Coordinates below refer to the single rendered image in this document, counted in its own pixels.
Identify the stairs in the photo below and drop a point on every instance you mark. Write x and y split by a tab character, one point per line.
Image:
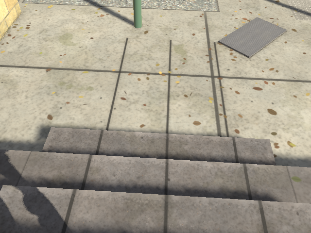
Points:
108	181

